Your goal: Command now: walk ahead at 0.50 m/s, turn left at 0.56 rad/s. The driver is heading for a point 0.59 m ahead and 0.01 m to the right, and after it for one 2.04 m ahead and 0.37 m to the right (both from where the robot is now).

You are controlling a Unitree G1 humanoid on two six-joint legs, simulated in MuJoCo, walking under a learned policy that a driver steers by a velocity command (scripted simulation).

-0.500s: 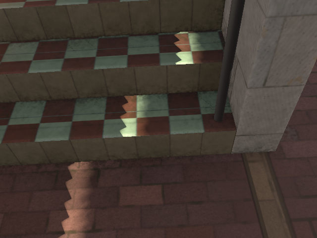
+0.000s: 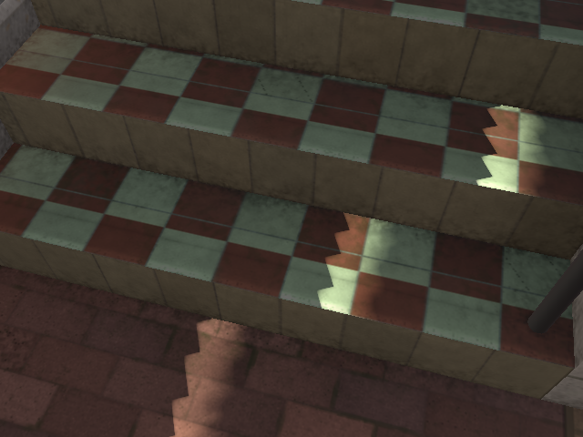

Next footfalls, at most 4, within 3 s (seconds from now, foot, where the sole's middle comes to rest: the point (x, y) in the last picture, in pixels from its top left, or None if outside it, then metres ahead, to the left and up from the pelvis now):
0.42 right None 0.40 -0.10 -0.76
0.84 left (254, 407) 0.49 0.12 -0.76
1.22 right None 0.38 -0.09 -0.76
1.72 left None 0.42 0.10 -0.76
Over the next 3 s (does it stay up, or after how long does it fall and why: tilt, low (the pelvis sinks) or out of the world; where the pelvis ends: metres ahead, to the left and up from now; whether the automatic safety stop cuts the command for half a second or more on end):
stays up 0.31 0.00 0.01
